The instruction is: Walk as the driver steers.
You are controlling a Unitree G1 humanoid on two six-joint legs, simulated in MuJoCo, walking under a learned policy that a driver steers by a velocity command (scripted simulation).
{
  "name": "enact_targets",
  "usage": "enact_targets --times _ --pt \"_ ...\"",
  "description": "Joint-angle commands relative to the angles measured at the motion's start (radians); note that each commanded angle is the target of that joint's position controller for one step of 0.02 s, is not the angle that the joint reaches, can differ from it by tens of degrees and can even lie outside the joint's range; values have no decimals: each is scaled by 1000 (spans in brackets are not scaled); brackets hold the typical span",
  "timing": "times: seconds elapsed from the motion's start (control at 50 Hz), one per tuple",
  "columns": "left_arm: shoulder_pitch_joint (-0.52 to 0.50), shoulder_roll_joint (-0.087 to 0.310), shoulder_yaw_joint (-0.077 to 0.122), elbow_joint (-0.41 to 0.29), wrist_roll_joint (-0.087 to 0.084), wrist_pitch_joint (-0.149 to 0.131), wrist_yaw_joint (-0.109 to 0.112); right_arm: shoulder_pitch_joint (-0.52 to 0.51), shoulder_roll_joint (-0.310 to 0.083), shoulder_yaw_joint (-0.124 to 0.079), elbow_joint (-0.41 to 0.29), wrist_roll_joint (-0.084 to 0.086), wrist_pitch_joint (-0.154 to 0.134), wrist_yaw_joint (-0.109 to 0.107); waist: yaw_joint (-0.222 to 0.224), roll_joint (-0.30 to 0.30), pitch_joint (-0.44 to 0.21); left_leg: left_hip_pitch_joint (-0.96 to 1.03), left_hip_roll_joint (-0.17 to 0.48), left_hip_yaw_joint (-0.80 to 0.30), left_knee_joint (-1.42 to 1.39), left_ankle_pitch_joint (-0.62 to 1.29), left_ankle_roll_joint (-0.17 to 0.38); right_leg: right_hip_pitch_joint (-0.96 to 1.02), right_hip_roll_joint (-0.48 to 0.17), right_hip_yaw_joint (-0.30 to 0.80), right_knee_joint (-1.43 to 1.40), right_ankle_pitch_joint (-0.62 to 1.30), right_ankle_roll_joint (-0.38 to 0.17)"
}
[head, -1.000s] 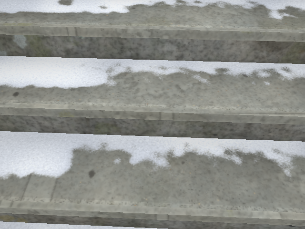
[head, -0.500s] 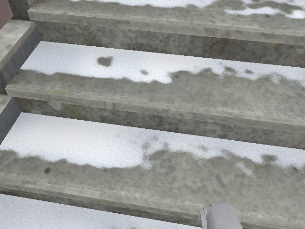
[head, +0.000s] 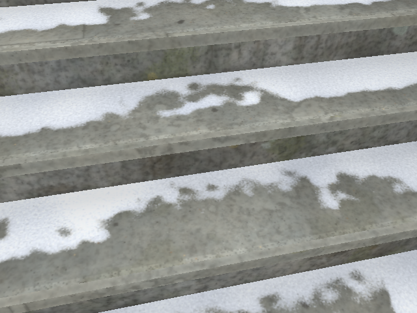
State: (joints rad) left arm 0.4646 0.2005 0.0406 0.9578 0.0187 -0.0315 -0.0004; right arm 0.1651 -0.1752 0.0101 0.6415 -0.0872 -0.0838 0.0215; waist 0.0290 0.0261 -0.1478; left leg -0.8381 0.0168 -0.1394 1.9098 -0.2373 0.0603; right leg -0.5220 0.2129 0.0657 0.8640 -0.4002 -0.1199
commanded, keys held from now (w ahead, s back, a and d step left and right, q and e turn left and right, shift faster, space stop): w+e+shift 0.02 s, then w+q+shift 0.78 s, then w+e+shift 0.20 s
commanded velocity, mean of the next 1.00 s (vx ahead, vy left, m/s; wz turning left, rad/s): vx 0.94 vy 0.00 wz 0.37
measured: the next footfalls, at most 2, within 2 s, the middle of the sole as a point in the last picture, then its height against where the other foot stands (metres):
left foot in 0.32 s outside the picture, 0.16 m higher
right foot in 0.74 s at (182, 210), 0.16 m higher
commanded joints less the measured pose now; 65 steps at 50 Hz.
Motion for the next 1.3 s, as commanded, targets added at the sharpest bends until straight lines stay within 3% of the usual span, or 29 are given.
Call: enact_targets --times 0.02,0.12,0.2,0.24,0.3,0.34,0.36,0.38,0.42,0.5,0.58,0.64,0.68,0.72,0.74,0.76,0.78,0.84,0.88,0.96,1.0,1.04,1.08,1.1,1.12,1.14,1.16,1.22,1.3 --pt "-135 94 25 -108 -10 -52 10 -78 -10 16 -131 15 6 -14 -64 18 208 -213 42 74 -134 -87 -51 -25 -176 467 -545 -238 -168" --pt "59 132 45 -40 1 -102 2 -274 66 21 -229 46 17 -57 34 -101 208 -681 69 97 273 -172 -1 337 -372 518 -615 -276 -194" --pt "53 157 56 -22 -4 -90 38 -340 32 21 -313 58 68 -36 -8 -112 171 -456 106 171 -146 -219 46 392 -412 275 -897 -39 -118" --pt "-117 154 48 -95 -23 -82 38 -194 14 14 -250 72 78 -11 -89 -84 129 -15 90 263 -394 -225 113 250 -401 7 -960 383 -65" --pt "-199 298 85 -147 -41 -94 20 240 -136 -76 -83 108 92 -35 -280 -203 -155 585 -108 416 -559 -324 96 342 -450 -94 -390 1867 -60" --pt "-270 200 66 -199 -20 -111 -10 359 -260 -118 -9 65 74 -25 -321 -10 -95 638 -95 -38 -1134 -518 154 188 -295 -48 369 1241 0" --pt "-175 48 43 -309 39 -115 -43 195 -261 -118 30 107 84 -37 -103 457 -73 702 70 -862 -1701 -868 209 -231 -110 0 717 332 43" --pt "-181 11 16 -376 97 -134 -56 83 -156 -98 -8 98 79 -39 -31 263 0 620 122 -1041 -1791 -889 192 -348 -161 100 989 380 48" --pt "-279 -43 -20 -439 91 -137 -52 120 -67 -82 92 89 46 -26 8 16 137 438 93 -787 -1687 -663 166 -439 -204 46 1220 417 46" --pt "-411 -118 -76 -511 65 -68 -5 197 -75 -76 214 78 -7 -11 22 -69 246 357 4 -299 -1561 -241 176 -689 -264 4 1344 215 22" --pt "-703 -171 -119 -640 54 -64 21 351 -105 -64 280 60 -49 -2 -48 -50 312 387 -11 -277 -1691 -98 143 -879 -261 -133 1319 -25 25" --pt "-848 -149 -141 -719 34 -53 12 443 -81 -70 293 103 1 -51 -117 -93 216 313 -9 -216 -1952 472 184 -351 -231 -282 657 -15 48" --pt "-547 -93 -96 -627 -16 -52 38 337 -183 -108 194 110 -21 -74 35 40 -96 321 5 -162 -1652 1592 135 264 -115 -281 464 48 28" --pt "-191 94 -1 -526 -32 -32 44 134 -359 -180 106 89 -73 -50 276 89 -357 678 89 -255 -1193 1812 126 363 -147 -89 192 -117 -10" --pt "-60 163 36 -449 -16 -42 46 9 -324 -188 75 89 -101 -14 344 -32 -387 595 -2 -172 -856 1631 92 536 -189 -30 14 -182 -32" --pt "-73 191 49 -382 3 -46 50 -77 -97 -140 10 96 -127 19 275 -320 -273 236 -199 -70 -399 320 54 646 -404 374 -225 -38 -142" --pt "-249 181 65 -394 29 -49 51 37 -50 -129 -57 80 -123 22 100 -367 -281 13 -183 -86 -8 119 46 579 -595 862 -484 -73 -232" --pt "-204 -98 0 -171 11 -98 23 -68 102 -40 -125 7 -40 7 -21 70 107 -249 -68 -53 251 90 138 298 -529 568 -500 -350 -134" --pt "-63 -111 -1 -19 25 -125 15 -129 193 10 -171 38 2 -8 -38 10 236 -471 -65 -102 457 -113 157 267 -495 342 -545 -116 -77" --pt "-75 -9 -5 41 13 -144 -2 -420 124 34 -324 68 20 -46 -92 -44 399 -590 -15 55 274 -362 106 95 -464 74 -800 157 -53" --pt "-59 38 -1 71 -19 -138 8 -504 90 54 -395 80 9 -43 -115 -7 381 -409 93 177 -88 -359 99 26 -402 -37 -948 195 -36" --pt "-80 143 9 -25 -88 -151 31 -299 57 46 -293 107 -9 -1 -124 123 57 671 12 306 -563 69 70 -291 -331 -70 -979 765 -110" --pt "-109 402 100 -91 -60 -180 2 59 -28 -29 -189 70 26 -23 -267 -119 -283 827 -80 253 -687 -129 41 179 -396 -53 -546 1741 -104" --pt "-151 398 128 -113 -41 -178 -23 160 -114 -70 -188 72 35 -30 -338 -175 -326 815 -68 170 -939 -192 35 323 -401 19 -223 1756 -47" --pt "-178 261 117 -156 -15 -185 -47 164 -247 -111 -165 48 15 -31 -296 -10 -318 846 100 -142 -1173 -275 51 220 -310 85 175 1000 2" --pt "-125 91 100 -240 -47 -172 -64 212 -311 -134 -89 38 7 -29 -237 297 -364 984 356 -658 -1473 -112 85 -154 -95 170 714 300 38" --pt "-66 17 89 -254 -21 -149 -49 106 -238 -127 -76 43 4 -10 -130 124 -333 913 425 -741 -1541 -145 75 -295 -144 224 1035 340 41" --pt "-221 -137 19 -332 34 -102 -32 48 -2 -74 137 70 -27 10 11 15 85 614 262 -180 -1472 -67 59 -557 -233 74 1267 350 -23" --pt "-369 -177 -32 -413 -20 -24 -2 122 61 -42 309 37 -72 7 60 46 245 554 289 126 -1678 73 -1 -776 -183 48 1423 37 -70"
